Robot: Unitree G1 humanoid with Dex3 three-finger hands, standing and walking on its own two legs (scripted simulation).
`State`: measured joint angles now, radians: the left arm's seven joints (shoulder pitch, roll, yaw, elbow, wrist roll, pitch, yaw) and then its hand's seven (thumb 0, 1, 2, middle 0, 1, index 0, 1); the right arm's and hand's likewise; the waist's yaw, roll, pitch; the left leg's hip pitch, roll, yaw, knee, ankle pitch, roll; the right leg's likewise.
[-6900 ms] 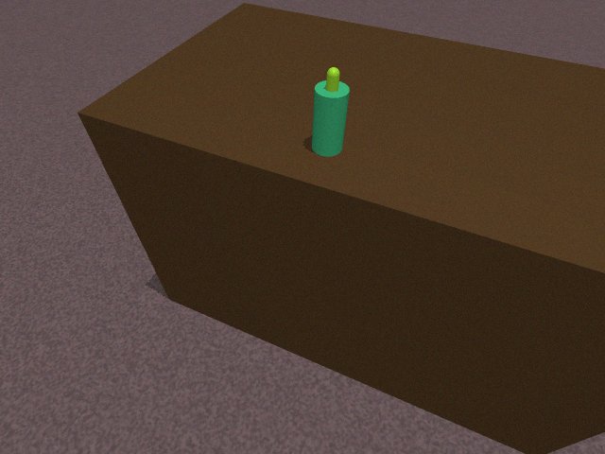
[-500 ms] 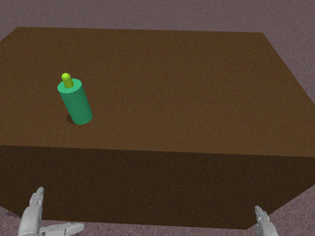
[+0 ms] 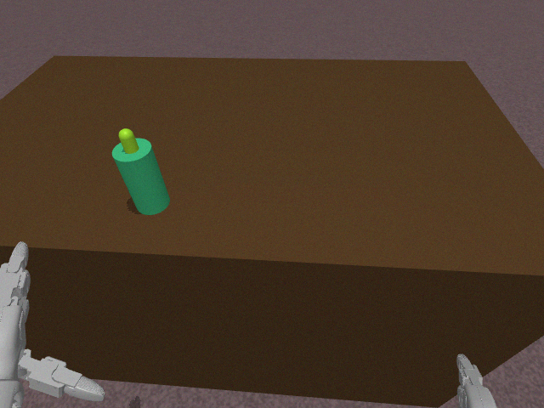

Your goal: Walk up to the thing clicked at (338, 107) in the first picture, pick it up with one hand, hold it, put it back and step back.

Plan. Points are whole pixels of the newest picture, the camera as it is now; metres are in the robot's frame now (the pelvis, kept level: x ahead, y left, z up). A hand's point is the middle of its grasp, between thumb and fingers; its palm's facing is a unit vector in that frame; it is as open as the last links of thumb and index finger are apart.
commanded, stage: rise first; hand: left
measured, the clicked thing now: (140, 170) +0.45 +0.26 +0.11
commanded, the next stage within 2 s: go down in 0.94 s
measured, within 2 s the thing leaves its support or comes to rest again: neither
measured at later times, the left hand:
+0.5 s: hand (19, 312) +0.18 +0.28 +0.14, palm faces +0.44 -0.78 -0.45, open 17.5 cm
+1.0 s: hand (2, 297) +0.18 +0.28 +0.18, palm faces +0.46 -0.76 -0.46, open 17.6 cm
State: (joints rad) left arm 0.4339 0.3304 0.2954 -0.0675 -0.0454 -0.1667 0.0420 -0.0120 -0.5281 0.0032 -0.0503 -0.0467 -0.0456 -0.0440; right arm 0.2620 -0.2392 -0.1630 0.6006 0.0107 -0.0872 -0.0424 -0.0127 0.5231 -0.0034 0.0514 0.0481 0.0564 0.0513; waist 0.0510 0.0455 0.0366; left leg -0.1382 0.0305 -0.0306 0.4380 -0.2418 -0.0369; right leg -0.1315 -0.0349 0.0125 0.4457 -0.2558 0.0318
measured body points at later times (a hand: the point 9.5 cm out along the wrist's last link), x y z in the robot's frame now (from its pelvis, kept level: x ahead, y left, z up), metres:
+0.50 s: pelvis -0.01 +0.00 +0.00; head -0.03 -0.02 +0.45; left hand +0.15 +0.32 +0.17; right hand +0.16 -0.27 -0.08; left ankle +0.00 +0.15 -0.74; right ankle -0.01 -0.14 -0.74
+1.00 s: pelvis -0.01 +0.00 +0.00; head -0.03 -0.02 +0.45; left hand +0.15 +0.32 +0.20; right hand +0.16 -0.27 -0.08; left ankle +0.00 +0.15 -0.74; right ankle -0.01 -0.14 -0.74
